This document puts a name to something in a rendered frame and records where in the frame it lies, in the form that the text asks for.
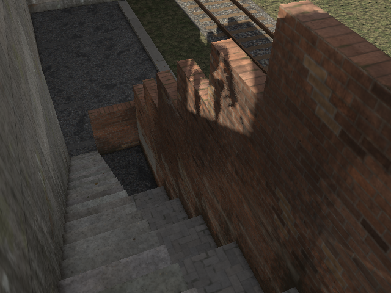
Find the stairs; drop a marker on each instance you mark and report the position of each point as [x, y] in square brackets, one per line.
[108, 246]

